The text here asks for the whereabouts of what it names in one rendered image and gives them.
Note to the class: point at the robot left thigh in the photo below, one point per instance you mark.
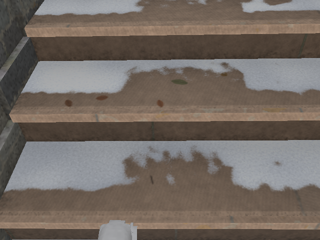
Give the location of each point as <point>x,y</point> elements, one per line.
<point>118,230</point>

